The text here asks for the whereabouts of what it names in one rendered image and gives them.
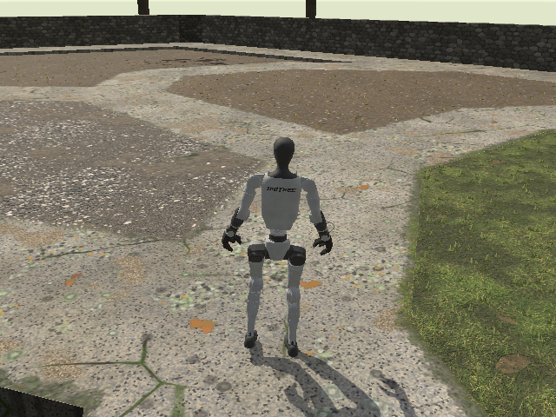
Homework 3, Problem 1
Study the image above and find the robot left forearm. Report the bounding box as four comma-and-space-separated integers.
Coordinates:
225, 207, 244, 237

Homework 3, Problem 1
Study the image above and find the right robot upper arm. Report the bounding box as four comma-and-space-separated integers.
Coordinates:
300, 176, 322, 224

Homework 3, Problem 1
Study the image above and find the robot left foot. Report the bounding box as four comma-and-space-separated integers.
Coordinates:
244, 330, 258, 348

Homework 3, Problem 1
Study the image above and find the robot left hand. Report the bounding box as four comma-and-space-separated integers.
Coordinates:
222, 231, 242, 252

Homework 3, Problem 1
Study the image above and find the robot right hand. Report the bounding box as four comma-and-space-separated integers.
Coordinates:
313, 236, 333, 255

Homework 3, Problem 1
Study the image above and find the robot right forearm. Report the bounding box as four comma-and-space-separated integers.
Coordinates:
314, 211, 330, 241

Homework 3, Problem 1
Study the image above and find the left robot upper arm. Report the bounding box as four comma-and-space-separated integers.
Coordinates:
236, 174, 264, 221

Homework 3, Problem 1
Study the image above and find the right robot thigh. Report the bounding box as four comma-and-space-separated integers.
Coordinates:
285, 243, 306, 304

